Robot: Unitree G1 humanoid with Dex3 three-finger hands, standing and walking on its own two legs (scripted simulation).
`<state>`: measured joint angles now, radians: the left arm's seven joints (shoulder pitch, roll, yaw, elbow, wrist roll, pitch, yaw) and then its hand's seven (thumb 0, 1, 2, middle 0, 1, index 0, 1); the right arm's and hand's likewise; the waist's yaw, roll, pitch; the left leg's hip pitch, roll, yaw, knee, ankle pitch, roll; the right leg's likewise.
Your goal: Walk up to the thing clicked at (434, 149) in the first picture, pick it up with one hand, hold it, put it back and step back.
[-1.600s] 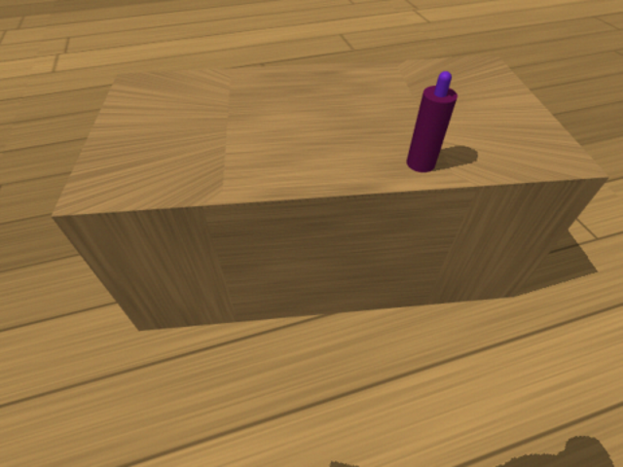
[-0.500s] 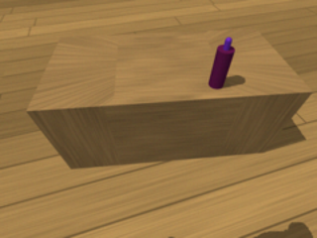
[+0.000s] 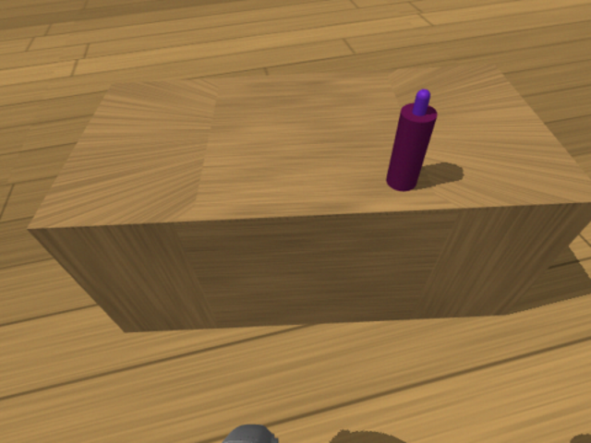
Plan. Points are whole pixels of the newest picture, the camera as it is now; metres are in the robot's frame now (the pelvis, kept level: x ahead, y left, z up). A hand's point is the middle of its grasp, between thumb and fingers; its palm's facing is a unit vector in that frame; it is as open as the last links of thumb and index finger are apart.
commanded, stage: walk up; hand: right
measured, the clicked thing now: (411, 140) +0.74 -0.24 -0.04
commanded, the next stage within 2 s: none
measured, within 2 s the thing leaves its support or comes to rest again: neither
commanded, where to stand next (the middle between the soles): +0.32 -0.03 m, yaw +2 degrees
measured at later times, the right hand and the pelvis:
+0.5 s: hand (506, 390) +0.22 -0.30 -0.13, palm faces -0.04 +0.91 -0.41, open 7.4 cm; pelvis +0.16 -0.03 -0.01, yaw +0 degrees
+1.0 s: hand (472, 322) +0.35 -0.30 -0.16, palm faces -0.10 +0.92 -0.38, open 7.4 cm; pelvis +0.25 -0.04 -0.02, yaw +3 degrees
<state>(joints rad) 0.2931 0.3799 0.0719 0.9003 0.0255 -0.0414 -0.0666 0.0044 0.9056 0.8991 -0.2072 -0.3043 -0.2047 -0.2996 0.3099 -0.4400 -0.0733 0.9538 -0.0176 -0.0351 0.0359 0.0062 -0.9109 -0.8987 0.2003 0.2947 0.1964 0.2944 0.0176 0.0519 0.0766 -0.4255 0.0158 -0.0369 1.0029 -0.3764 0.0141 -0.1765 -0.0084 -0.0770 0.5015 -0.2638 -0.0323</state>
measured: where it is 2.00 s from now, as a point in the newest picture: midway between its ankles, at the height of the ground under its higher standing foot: (326, 426)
